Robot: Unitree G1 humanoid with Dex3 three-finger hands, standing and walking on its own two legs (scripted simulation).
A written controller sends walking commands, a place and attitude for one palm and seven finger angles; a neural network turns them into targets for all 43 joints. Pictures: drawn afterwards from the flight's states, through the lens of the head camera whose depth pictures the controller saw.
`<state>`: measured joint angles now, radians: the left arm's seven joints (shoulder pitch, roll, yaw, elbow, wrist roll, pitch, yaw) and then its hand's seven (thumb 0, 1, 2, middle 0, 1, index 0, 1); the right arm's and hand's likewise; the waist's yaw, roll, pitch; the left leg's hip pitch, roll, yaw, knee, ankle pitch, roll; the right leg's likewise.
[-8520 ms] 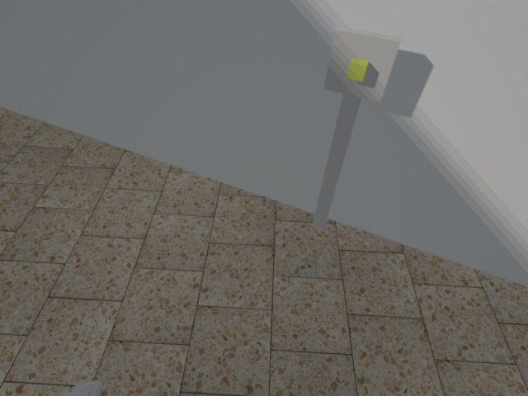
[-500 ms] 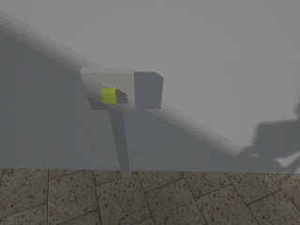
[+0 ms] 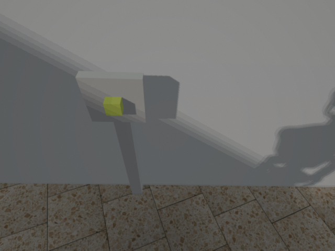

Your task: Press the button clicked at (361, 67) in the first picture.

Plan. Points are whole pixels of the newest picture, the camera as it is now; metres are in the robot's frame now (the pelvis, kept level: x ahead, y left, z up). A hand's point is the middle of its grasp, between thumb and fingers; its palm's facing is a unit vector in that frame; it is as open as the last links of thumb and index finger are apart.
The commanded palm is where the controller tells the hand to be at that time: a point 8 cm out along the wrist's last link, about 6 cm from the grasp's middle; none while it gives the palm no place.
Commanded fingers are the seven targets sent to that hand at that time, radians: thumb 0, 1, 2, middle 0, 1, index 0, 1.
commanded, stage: come to a stop and stand still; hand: left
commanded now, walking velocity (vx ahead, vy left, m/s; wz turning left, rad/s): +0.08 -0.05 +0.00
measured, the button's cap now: (114, 105) +0.49 +0.20 +0.04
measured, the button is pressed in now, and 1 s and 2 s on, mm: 0 0 0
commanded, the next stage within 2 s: look again from close up in 0.98 s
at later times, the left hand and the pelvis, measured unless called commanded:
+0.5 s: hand out of the picture -0.05 +0.14 -0.18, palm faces +0.03 -0.99 -0.15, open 7.4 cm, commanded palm none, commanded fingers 0.00 0.90 0.90 -0.20 -0.30 -0.20 -0.30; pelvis -0.01 -0.01 +0.00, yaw +0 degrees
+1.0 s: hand out of the picture +0.00 +0.20 -0.18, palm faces +0.01 -0.98 -0.19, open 7.4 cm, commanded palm none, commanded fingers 0.00 0.90 0.90 -0.20 -0.30 -0.20 -0.30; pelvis +0.00 +0.03 +0.00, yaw -1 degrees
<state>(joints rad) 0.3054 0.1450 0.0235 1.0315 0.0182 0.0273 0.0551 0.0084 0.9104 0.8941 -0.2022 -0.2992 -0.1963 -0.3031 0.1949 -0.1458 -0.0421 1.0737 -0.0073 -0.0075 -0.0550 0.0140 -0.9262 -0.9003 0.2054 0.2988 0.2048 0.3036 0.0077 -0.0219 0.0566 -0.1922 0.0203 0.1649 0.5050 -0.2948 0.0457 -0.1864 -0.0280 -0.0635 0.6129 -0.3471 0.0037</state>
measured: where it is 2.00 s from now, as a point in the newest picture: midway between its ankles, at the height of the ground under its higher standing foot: outside the picture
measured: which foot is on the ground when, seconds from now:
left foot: down 0.00-1.00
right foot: down 0.00-1.00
